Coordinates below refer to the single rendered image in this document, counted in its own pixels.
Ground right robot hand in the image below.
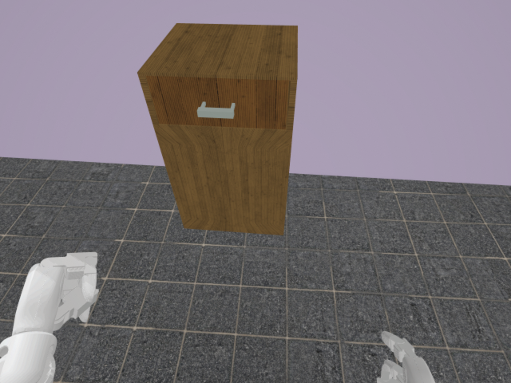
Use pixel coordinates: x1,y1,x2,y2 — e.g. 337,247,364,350
377,331,435,383

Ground cabinet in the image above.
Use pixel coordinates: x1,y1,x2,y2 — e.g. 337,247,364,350
137,23,298,235

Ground handle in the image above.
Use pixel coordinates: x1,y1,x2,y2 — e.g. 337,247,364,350
197,102,236,119

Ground left robot hand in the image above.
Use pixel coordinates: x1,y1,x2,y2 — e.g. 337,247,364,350
12,252,99,336

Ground drawer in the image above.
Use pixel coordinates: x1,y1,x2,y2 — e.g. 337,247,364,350
145,75,289,129

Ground left robot forearm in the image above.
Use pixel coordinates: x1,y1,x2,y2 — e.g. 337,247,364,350
0,331,57,383

